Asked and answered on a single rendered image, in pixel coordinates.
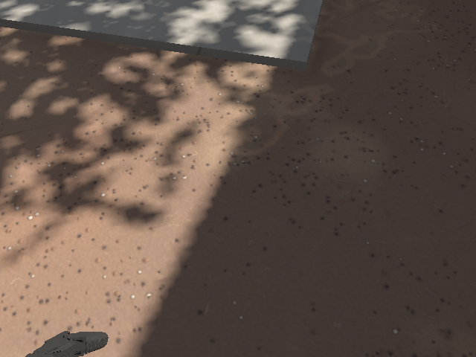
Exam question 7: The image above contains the robot left hand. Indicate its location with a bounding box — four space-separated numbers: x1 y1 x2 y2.
25 331 109 357

